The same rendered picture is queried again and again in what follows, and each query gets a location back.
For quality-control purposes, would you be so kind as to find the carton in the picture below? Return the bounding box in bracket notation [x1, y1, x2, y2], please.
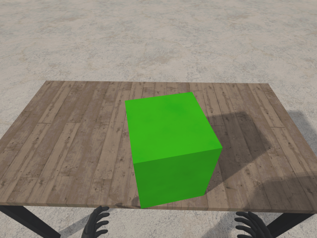
[125, 92, 222, 209]

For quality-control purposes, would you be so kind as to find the right robot hand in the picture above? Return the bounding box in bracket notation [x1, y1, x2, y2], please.
[234, 211, 273, 238]

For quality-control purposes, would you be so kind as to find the table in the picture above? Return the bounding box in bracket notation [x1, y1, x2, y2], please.
[0, 80, 317, 238]

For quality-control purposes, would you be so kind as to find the left robot hand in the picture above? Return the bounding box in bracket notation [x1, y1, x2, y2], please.
[81, 206, 110, 238]

